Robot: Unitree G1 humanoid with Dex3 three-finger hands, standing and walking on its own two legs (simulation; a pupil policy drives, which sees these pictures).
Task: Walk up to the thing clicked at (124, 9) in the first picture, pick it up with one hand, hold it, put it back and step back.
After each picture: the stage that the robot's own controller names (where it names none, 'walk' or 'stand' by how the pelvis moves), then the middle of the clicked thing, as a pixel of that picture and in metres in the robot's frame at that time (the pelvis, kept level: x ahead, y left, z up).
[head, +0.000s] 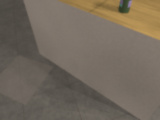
stand; (125, 1) +0.90 -0.22 +0.06
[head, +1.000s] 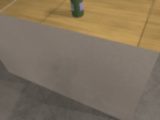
walk; (77, 4) +0.80 +0.08 +0.09
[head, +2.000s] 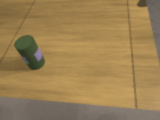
walk; (31, 53) +0.43 +0.21 +0.09
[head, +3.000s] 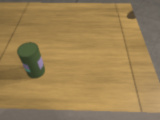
stand; (32, 61) +0.40 +0.20 +0.08
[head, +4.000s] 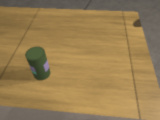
stand; (38, 64) +0.41 +0.19 +0.06
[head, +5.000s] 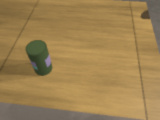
stand; (40, 58) +0.41 +0.17 +0.07
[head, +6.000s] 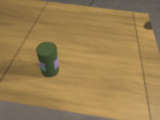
stand; (48, 60) +0.41 +0.15 +0.07
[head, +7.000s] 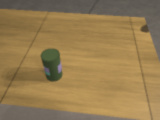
stand; (52, 65) +0.42 +0.14 +0.06
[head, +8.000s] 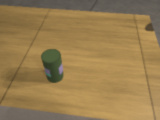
stand; (53, 66) +0.41 +0.13 +0.06
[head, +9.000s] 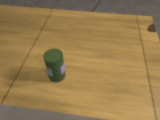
stand; (55, 66) +0.41 +0.13 +0.06
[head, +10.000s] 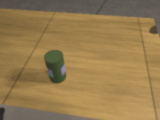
rise first; (55, 67) +0.41 +0.14 +0.06
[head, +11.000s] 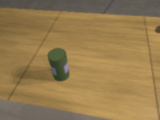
go down; (59, 65) +0.42 +0.13 +0.06
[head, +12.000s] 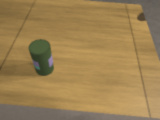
go down; (42, 58) +0.42 +0.13 +0.08
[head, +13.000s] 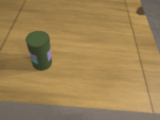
go down; (40, 51) +0.43 +0.12 +0.10
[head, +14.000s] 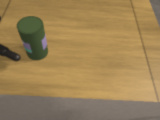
close in; (34, 39) +0.44 +0.13 +0.13
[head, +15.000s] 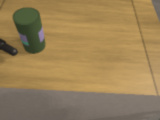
close in; (31, 32) +0.45 +0.13 +0.14
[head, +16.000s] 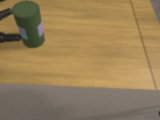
go down; (30, 26) +0.47 +0.12 +0.15
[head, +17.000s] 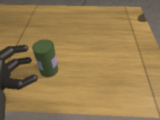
rise first; (46, 59) +0.41 +0.12 +0.12
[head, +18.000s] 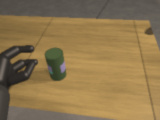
rise first; (56, 64) +0.43 +0.13 +0.08
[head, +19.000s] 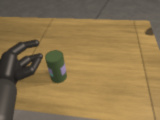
stand; (56, 67) +0.42 +0.12 +0.07
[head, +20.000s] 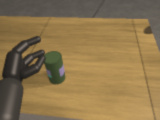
stand; (55, 68) +0.42 +0.12 +0.07
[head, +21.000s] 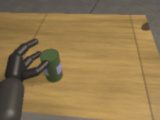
stand; (52, 66) +0.42 +0.13 +0.07
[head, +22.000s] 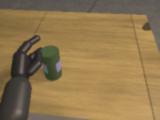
stand; (51, 63) +0.42 +0.13 +0.07
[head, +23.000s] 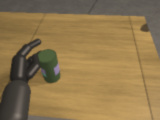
stand; (49, 66) +0.41 +0.13 +0.07
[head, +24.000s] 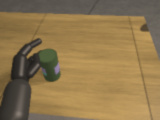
stand; (50, 65) +0.42 +0.13 +0.07
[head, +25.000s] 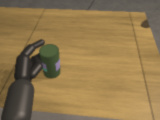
stand; (50, 61) +0.43 +0.13 +0.08
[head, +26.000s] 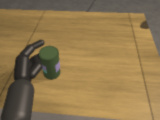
stand; (50, 63) +0.42 +0.13 +0.07
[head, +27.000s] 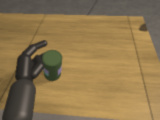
stand; (52, 66) +0.41 +0.12 +0.08
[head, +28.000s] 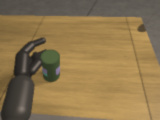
stand; (51, 66) +0.42 +0.13 +0.08
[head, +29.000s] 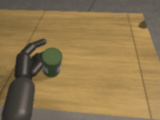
stand; (51, 63) +0.42 +0.12 +0.08
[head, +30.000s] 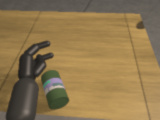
stand; (54, 88) +0.33 +0.11 +0.05
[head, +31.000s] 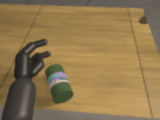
stand; (58, 83) +0.35 +0.10 +0.05
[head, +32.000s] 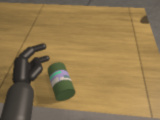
stand; (60, 80) +0.35 +0.09 +0.05
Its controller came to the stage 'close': yes
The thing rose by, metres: 0.01
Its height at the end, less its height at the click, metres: -0.02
